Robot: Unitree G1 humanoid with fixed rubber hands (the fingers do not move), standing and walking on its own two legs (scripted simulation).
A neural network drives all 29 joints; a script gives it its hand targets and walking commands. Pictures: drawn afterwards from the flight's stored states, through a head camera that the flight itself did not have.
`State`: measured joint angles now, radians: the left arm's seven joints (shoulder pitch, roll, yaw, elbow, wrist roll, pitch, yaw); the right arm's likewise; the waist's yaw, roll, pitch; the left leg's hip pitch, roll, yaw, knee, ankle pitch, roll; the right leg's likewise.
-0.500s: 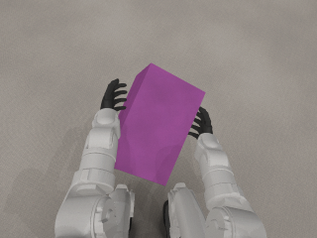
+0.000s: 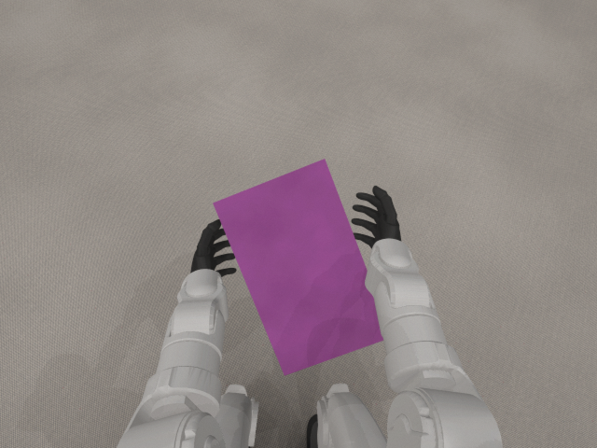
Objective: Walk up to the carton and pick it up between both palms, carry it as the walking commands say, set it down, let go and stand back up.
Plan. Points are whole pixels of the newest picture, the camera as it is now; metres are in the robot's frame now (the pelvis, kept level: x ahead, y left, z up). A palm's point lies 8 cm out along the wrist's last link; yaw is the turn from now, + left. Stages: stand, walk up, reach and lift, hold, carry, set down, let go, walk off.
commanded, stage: reach and lift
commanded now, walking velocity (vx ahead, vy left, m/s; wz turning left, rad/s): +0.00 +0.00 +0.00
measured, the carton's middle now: (304, 255) +0.44 -0.01 -0.14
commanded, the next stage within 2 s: none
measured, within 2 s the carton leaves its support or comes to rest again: neither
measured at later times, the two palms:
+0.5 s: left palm (178, 248) +0.36 +0.15 +0.06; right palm (394, 267) +0.35 -0.10 +0.04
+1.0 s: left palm (174, 234) +0.35 +0.14 +0.11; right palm (424, 249) +0.35 -0.12 +0.10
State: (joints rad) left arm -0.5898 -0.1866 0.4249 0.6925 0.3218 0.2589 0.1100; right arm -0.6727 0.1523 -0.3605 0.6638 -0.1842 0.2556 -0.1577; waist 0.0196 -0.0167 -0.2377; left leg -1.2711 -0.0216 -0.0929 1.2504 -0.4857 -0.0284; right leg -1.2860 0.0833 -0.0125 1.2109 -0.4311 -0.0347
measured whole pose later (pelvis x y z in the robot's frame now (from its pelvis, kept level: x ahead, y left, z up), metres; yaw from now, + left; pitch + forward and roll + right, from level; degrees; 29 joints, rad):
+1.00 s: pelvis +0.02 +0.00 +0.10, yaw +3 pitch +12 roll -1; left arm -0.43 -0.21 0.31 0.58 0.29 0.38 0.05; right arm -0.34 0.18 -0.30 0.53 -0.20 0.39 -0.12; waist 0.02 0.01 -0.19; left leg -0.60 -0.02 -0.13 0.67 -0.27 -0.02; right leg -0.59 0.06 -0.01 0.62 -0.24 -0.03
